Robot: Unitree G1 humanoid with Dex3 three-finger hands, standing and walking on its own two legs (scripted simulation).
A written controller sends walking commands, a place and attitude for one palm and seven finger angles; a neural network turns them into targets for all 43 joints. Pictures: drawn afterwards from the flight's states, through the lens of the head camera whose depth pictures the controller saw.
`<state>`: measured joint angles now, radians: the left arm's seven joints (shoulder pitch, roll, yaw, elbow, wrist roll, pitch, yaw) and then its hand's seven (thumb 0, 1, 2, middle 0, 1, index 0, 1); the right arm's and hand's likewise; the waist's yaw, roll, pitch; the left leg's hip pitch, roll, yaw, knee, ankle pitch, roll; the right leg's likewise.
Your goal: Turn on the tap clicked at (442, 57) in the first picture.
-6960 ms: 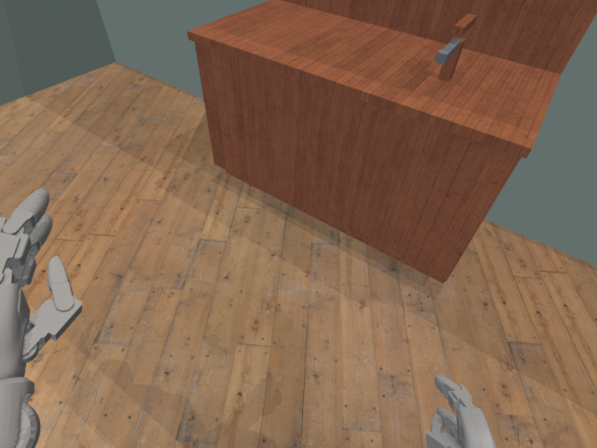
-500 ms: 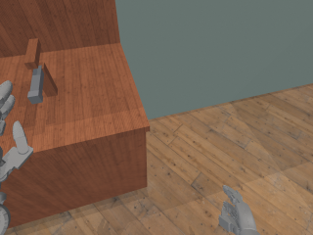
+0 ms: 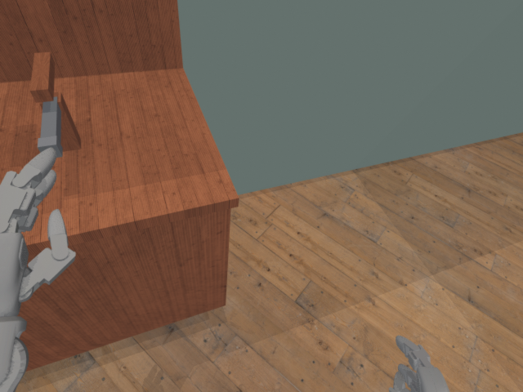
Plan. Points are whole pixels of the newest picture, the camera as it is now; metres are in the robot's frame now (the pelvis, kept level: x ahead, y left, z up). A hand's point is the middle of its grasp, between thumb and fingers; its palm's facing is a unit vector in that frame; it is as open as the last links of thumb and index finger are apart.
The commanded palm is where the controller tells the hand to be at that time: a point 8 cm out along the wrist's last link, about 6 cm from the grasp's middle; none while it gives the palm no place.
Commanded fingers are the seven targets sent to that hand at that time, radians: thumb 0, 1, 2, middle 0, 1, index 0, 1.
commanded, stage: come to a stop and stand still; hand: left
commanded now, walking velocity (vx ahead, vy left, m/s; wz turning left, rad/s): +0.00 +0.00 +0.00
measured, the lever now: (50, 147) +0.46 +0.41 +0.07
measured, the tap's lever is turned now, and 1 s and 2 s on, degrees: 0 0 0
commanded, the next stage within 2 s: look again from close up in 1.16 s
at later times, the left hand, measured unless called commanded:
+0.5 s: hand (14, 219) +0.24 +0.30 +0.18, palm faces +0.45 -0.81 -0.37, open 7.4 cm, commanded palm +0.18 +0.33 +0.18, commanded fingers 0.00 0.90 0.90 -0.20 -0.30 -0.20 -0.30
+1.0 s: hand (54, 205) +0.27 +0.27 +0.17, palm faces +0.41 -0.83 -0.38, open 7.4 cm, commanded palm +0.21 +0.31 +0.18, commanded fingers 0.00 0.90 0.90 -0.20 -0.30 -0.20 -0.30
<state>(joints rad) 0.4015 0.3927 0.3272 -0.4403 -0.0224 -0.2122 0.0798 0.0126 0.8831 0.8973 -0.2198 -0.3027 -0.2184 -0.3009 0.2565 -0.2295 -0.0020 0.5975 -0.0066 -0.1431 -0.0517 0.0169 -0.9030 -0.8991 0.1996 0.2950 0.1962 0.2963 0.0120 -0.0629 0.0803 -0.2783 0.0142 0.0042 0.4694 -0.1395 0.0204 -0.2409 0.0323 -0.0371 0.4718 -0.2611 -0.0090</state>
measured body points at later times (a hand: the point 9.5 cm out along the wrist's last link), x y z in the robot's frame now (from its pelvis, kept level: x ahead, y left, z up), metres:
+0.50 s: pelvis +0.04 +0.04 +0.00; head +0.06 +0.06 +0.45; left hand +0.21 +0.34 +0.19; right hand +0.23 -0.15 -0.07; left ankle +0.08 +0.11 -0.74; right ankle +0.04 -0.09 -0.74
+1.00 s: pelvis +0.07 +0.02 +0.01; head +0.08 +0.02 +0.46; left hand +0.24 +0.31 +0.19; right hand +0.26 -0.20 -0.07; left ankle +0.08 +0.11 -0.74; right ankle +0.04 -0.09 -0.74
